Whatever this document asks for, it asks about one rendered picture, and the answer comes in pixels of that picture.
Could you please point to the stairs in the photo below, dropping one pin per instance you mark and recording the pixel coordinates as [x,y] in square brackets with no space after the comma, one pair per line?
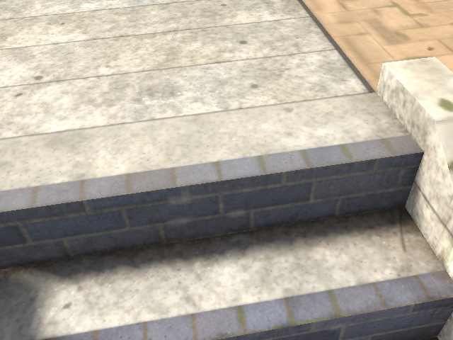
[326,253]

